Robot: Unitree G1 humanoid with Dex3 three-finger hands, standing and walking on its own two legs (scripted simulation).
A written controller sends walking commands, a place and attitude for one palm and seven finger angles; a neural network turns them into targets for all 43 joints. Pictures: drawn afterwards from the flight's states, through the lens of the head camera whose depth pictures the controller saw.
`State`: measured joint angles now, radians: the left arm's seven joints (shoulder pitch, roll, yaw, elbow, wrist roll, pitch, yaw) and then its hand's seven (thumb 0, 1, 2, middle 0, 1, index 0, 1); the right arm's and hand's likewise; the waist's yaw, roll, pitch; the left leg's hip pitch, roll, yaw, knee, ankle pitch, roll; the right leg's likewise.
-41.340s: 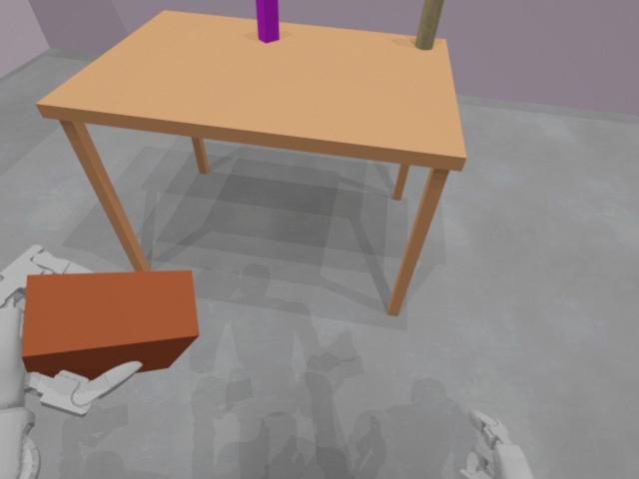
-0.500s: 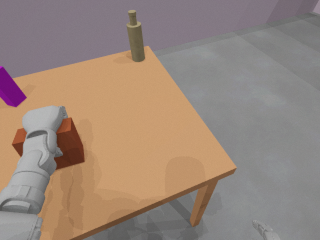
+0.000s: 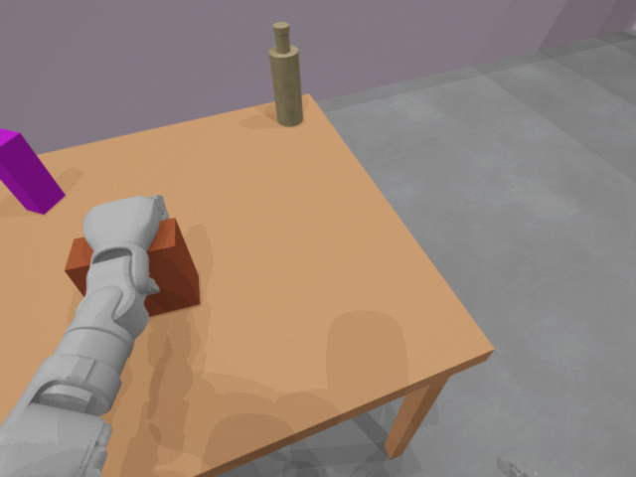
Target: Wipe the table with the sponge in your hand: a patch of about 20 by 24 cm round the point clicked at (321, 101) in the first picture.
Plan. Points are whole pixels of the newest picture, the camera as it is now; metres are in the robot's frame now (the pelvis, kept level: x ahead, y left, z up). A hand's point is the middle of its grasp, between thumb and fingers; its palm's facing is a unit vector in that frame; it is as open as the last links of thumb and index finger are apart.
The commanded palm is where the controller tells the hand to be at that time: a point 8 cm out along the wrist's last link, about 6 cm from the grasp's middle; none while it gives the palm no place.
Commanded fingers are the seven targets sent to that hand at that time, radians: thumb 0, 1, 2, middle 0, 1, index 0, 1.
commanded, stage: slide across to the middle lane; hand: left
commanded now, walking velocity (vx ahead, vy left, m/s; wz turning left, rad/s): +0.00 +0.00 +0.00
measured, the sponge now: (145, 282) +0.36 +0.30 +0.01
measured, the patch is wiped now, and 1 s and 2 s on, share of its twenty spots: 0.55 0.55 0.80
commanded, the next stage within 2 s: wipe back along the middle lane in 0.34 s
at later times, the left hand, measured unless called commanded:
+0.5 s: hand (178, 242) +0.40 +0.24 +0.07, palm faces -0.06 -0.05 -1.00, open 10.5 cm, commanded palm +0.37 +0.22 +0.11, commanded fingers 0.00 0.10 1.30 -1.20 -1.60 -1.20 -1.60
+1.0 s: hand (182, 266) +0.36 +0.22 +0.06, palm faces +0.01 -0.05 -1.00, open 10.5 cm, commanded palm +0.31 +0.20 +0.10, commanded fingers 0.00 0.10 1.30 -1.20 -1.60 -1.20 -1.60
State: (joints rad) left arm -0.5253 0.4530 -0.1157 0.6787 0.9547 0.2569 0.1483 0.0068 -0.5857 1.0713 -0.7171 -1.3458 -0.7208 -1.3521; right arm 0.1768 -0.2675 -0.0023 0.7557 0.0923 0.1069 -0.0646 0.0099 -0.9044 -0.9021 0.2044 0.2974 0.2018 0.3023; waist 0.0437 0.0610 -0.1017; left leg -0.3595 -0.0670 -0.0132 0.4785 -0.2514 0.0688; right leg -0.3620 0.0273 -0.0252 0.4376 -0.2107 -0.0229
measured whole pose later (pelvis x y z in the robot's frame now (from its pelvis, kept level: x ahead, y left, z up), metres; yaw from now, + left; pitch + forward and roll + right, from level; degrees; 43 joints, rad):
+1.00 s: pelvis +0.01 -0.02 +0.00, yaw -1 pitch +5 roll +0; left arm -0.34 0.34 -0.24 0.39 0.96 0.56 0.15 0.00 -0.51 1.02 -0.65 -1.39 -0.66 -1.40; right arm 0.06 -0.29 0.03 0.68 0.10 0.18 -0.03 0.01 -0.91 -0.90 0.20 0.30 0.20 0.30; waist 0.04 0.07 -0.10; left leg -0.26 -0.04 0.00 0.44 -0.26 0.05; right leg -0.28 0.05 0.00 0.42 -0.22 -0.05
